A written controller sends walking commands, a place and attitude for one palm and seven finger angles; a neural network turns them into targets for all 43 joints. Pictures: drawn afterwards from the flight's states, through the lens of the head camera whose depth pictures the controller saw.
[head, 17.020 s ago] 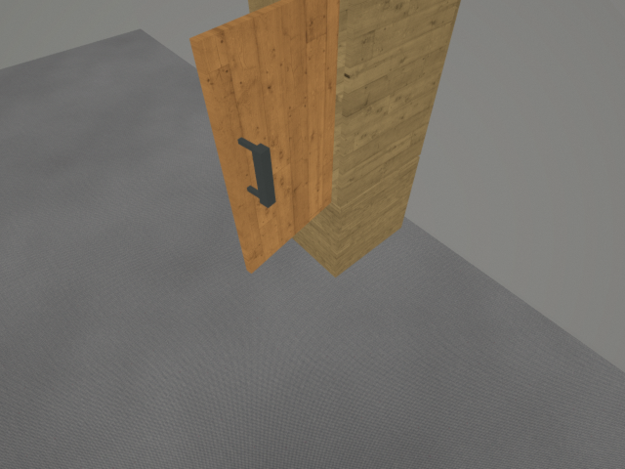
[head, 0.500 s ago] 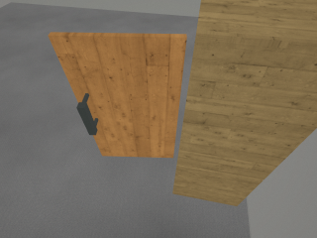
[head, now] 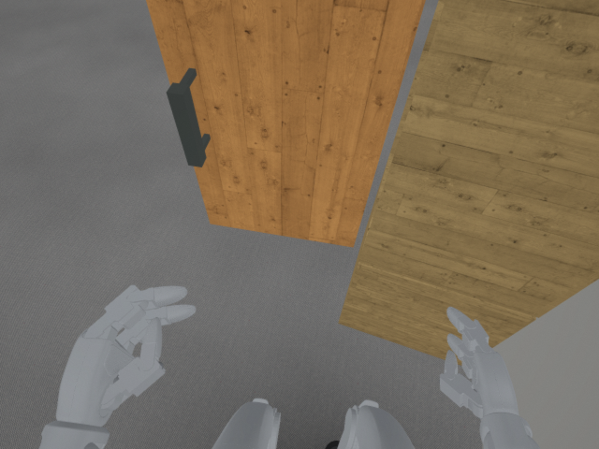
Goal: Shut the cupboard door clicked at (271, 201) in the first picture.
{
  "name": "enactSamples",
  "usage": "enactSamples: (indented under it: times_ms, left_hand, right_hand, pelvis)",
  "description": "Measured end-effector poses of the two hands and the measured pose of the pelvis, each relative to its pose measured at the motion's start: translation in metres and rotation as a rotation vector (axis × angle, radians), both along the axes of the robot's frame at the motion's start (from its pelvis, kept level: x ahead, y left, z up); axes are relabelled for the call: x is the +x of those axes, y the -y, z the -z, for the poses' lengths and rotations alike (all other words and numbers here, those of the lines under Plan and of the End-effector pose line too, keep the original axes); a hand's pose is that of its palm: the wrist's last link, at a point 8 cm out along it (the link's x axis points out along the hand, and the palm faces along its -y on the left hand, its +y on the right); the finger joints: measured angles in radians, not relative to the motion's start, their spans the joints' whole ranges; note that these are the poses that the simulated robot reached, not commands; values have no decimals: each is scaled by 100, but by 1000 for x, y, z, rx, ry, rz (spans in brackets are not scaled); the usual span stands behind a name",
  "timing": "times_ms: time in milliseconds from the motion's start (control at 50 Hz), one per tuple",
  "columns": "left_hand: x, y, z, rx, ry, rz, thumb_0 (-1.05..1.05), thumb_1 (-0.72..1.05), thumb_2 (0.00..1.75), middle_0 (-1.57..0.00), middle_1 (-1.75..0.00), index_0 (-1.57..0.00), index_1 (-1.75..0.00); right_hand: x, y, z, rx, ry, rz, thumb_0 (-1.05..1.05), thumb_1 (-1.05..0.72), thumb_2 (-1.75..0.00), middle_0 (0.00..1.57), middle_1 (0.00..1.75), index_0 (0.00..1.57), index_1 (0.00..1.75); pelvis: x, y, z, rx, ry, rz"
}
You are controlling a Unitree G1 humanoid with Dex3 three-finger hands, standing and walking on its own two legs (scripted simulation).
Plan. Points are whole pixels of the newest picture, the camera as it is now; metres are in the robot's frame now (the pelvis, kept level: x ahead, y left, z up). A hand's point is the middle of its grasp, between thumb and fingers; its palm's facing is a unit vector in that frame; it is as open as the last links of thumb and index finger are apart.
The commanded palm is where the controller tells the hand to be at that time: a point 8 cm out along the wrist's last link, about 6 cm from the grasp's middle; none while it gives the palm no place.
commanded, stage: raise the hand and make a fist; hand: left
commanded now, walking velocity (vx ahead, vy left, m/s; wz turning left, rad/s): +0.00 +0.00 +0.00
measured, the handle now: (193, 119) +0.55 +0.24 +0.10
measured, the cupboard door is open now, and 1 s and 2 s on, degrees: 99 99 99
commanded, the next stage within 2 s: bring the fist close to the handle in 1.34 s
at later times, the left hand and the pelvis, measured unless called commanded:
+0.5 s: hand (155, 322) +0.23 +0.19 +0.08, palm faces -0.06 -1.00 -0.04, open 3.3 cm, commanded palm +0.21 +0.25 +0.08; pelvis +0.02 +0.02 +0.02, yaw -1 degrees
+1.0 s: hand (148, 285) +0.26 +0.20 +0.10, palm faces -0.06 -1.00 -0.05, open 3.1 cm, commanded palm +0.24 +0.26 +0.10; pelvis +0.04 +0.02 +0.04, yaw -1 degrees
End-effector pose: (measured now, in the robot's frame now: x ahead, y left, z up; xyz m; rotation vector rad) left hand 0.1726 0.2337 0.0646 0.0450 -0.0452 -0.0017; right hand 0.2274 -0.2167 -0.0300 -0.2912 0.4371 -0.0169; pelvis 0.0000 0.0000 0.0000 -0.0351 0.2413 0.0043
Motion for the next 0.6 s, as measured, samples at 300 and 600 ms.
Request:
enactSamples:
  times_ms: [300,600]
  left_hand:
    - [36,-11,-15,6,-101,20,2,90,90,-83,-98,-83,-98]
    - [48,-15,-28,2,-62,42,2,90,90,-110,-128,-110,-128]
  right_hand:
    - [-86,2,31,52,-278,179,1,-90,-90,21,30,20,30]
    - [-29,2,-7,-5,-135,135,1,-90,-90,20,30,20,30]
  pelvis:
    - [13,-13,-18,8,-17,26]
    - [25,-23,-26,-4,-6,18]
